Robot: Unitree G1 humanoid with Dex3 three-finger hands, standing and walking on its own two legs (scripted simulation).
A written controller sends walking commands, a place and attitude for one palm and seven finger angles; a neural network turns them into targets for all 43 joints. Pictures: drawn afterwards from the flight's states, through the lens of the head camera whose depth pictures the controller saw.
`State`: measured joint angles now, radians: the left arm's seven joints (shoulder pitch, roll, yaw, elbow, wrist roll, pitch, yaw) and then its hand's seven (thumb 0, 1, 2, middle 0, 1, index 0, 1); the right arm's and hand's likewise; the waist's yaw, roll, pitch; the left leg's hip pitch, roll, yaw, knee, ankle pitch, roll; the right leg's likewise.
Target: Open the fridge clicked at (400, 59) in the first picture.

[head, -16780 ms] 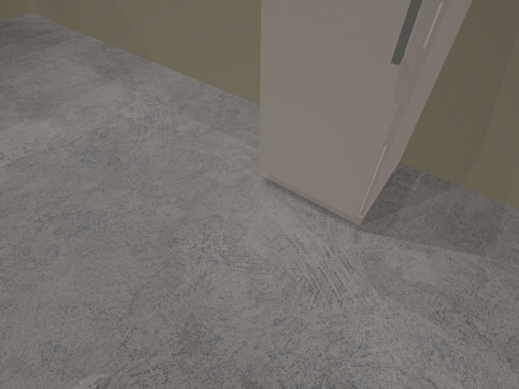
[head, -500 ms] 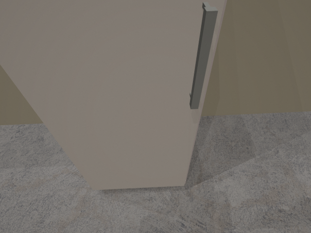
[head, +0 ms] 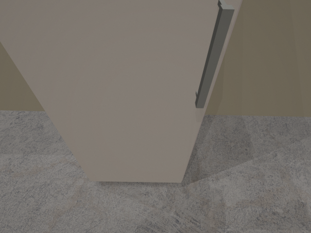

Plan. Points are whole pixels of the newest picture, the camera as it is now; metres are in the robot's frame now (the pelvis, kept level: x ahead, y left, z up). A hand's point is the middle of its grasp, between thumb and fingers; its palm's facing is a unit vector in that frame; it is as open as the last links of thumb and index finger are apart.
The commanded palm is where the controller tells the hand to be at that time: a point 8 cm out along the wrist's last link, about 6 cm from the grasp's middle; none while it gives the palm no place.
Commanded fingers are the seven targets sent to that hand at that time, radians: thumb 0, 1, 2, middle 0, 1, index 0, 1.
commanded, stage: look again from close up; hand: right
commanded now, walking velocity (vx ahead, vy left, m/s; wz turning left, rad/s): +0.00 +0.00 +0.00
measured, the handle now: (208, 62) +0.48 -0.09 +0.21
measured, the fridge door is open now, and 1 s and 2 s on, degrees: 0 0 0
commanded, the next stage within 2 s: none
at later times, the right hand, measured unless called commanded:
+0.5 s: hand out of the picture -0.05 -0.13 -0.18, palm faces +0.02 +0.99 -0.17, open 7.4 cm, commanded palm none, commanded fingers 0.00 -0.90 -0.90 0.20 0.30 0.20 0.30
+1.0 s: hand out of the picture -0.07 -0.14 -0.18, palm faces +0.04 +0.99 -0.15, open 7.4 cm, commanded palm none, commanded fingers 0.00 -0.90 -0.90 0.20 0.30 0.20 0.30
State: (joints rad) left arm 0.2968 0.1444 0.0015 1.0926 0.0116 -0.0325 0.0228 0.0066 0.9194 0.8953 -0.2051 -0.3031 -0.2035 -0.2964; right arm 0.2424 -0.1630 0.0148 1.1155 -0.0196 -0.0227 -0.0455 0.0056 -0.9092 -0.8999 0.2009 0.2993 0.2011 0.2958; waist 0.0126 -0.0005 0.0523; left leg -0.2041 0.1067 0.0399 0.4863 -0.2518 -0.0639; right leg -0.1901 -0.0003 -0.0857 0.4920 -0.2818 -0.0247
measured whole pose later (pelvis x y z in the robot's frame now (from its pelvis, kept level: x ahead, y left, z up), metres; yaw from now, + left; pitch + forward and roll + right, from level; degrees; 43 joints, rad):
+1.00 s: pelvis -0.05 +0.02 +0.00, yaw +0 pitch -2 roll +0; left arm 0.35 0.10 0.01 1.10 0.01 0.00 0.01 0.00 0.91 0.90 -0.20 -0.30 -0.20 -0.30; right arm 0.35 -0.13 0.00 1.08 -0.02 0.00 -0.03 0.01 -0.91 -0.90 0.20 0.30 0.20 0.30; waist -0.01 0.02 0.02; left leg -0.25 0.07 0.05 0.47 -0.17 -0.04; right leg -0.24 -0.03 -0.07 0.49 -0.20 0.00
